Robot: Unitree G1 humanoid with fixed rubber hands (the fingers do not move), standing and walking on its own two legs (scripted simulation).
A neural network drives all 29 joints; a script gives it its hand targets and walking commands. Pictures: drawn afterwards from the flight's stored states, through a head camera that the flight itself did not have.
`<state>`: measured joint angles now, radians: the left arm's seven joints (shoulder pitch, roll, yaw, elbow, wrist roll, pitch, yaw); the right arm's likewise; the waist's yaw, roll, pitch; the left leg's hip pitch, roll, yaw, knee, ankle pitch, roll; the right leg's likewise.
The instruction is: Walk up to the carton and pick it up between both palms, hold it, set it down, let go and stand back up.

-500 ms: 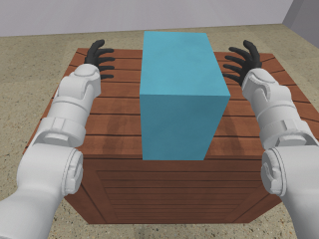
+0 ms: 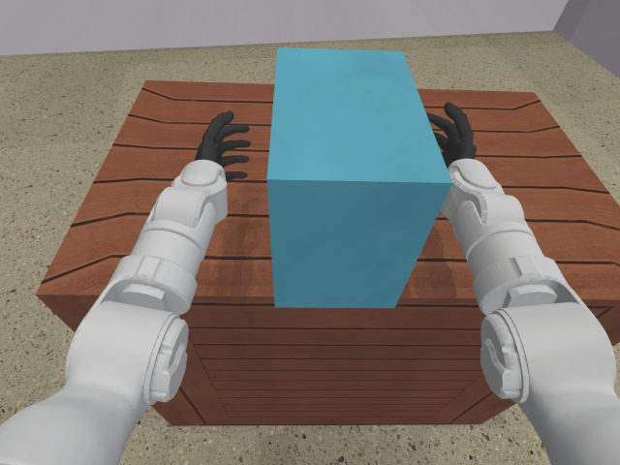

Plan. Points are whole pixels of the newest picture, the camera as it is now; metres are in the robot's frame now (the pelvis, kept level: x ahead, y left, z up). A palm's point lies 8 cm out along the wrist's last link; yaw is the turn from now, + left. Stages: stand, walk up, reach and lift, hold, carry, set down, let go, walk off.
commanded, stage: reach and lift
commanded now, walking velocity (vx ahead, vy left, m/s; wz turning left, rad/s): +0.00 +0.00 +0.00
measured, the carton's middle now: (337, 181) +0.47 -0.02 +0.12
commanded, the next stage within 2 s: none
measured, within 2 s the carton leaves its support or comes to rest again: leaves its support in 1.00 s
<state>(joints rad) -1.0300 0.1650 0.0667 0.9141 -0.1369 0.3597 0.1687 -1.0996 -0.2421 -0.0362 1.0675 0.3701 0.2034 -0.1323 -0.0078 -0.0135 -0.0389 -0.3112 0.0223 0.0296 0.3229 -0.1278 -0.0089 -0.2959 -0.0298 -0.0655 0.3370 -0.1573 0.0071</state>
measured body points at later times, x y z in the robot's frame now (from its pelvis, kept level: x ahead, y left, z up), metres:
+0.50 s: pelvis +0.00 +0.00 +0.00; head +0.04 +0.01 +0.45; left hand +0.47 +0.12 +0.15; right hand +0.48 -0.14 +0.18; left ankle +0.01 +0.13 -0.75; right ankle +0.00 -0.12 -0.75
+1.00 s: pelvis +0.00 +0.00 +0.00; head +0.04 +0.01 +0.45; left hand +0.47 +0.13 +0.15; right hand +0.48 -0.13 +0.18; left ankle +0.01 +0.13 -0.75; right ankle +0.00 -0.12 -0.75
